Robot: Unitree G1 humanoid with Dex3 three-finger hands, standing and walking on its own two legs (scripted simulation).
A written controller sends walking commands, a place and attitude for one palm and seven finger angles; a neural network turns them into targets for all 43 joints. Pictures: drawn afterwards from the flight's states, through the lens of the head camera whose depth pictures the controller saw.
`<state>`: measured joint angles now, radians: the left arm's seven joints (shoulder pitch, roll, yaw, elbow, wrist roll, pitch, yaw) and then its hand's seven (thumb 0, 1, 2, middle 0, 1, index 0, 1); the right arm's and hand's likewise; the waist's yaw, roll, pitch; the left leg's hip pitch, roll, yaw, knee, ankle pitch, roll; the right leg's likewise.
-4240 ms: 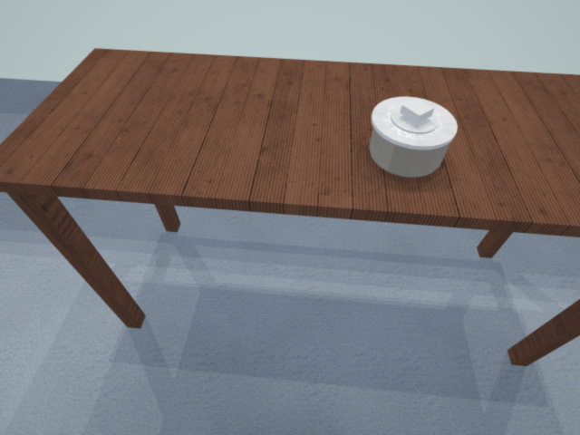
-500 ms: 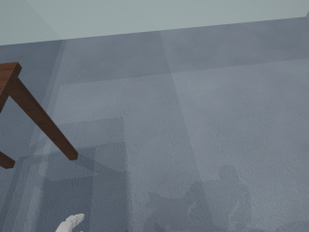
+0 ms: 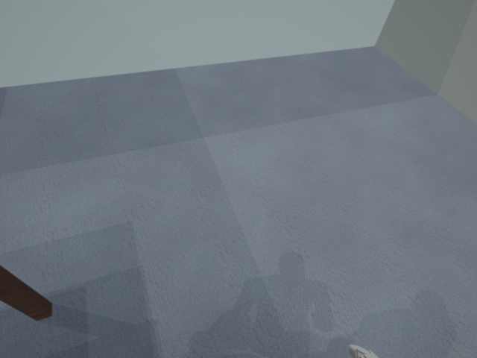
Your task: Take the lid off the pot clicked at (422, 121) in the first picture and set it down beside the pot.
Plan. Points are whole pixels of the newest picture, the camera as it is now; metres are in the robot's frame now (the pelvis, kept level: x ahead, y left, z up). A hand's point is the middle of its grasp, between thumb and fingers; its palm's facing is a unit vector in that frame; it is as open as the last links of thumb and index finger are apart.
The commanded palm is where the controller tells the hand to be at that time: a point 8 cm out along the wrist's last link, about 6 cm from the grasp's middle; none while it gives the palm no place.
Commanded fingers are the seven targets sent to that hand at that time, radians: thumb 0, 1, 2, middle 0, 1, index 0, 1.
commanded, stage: walk to a spot facing it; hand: left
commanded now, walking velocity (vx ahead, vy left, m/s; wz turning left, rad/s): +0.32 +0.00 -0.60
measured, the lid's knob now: out of the picture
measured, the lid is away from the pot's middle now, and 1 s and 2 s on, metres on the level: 0.00 0.00 0.00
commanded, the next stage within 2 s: turn to face it in 0.34 s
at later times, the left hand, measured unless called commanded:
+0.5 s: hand (226, 234) +0.41 +0.06 -0.15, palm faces -0.33 -0.92 -0.21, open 7.3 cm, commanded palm none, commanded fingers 0.00 0.90 0.90 -0.20 -0.30 -0.20 -0.30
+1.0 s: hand (197, 235) +0.40 +0.13 -0.17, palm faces -0.03 -0.98 -0.21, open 7.3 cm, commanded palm none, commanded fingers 0.00 0.90 0.90 -0.20 -0.30 -0.20 -0.30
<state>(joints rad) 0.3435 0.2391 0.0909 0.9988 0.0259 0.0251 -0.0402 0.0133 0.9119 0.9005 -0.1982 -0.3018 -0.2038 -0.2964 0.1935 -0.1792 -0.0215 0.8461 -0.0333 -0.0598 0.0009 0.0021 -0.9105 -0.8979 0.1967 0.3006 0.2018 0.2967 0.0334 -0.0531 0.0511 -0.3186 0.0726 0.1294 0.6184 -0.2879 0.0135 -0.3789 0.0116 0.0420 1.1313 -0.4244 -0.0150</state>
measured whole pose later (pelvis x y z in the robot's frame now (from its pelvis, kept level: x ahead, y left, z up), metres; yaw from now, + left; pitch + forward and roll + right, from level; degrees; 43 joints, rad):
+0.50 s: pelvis +0.20 -0.07 -0.01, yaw -16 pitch -1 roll +0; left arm 0.04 0.21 0.06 0.88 0.01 -0.03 -0.02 0.01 0.91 0.90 -0.20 -0.30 -0.20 -0.30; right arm 0.35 -0.20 -0.04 1.01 -0.01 0.00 -0.01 0.01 -0.91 -0.90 0.20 0.30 0.20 0.30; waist -0.07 0.01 0.15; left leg -0.38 0.18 0.10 1.29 -0.47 -0.07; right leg -0.41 0.00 -0.13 0.65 -0.24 -0.08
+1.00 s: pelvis +0.31 -0.07 +0.01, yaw -5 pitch +2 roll -2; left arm 0.18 0.22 0.09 0.95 0.02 0.05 0.01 0.01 0.92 0.90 -0.20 -0.30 -0.20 -0.30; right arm 0.23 -0.17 -0.04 0.92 -0.02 0.01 -0.01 0.00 -0.92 -0.90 0.20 0.30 0.20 0.30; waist -0.01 -0.02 0.06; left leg -0.37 0.00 0.09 0.53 -0.19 0.08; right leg -0.51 -0.07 -0.01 1.16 -0.38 0.08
